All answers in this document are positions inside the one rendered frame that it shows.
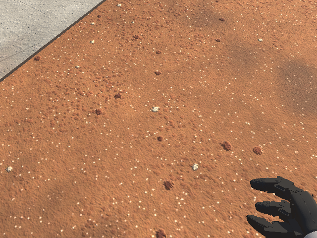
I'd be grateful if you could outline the robot right hand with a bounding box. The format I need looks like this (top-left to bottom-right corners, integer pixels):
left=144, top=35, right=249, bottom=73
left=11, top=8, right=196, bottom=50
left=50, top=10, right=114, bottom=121
left=246, top=176, right=317, bottom=238

